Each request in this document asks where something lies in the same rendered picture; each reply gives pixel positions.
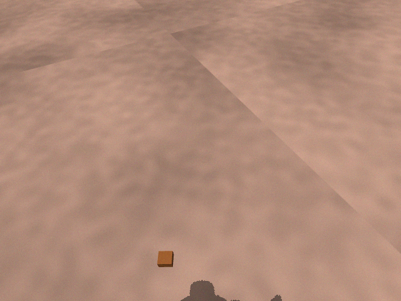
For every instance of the small box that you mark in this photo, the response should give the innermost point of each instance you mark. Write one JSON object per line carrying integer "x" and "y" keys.
{"x": 165, "y": 259}

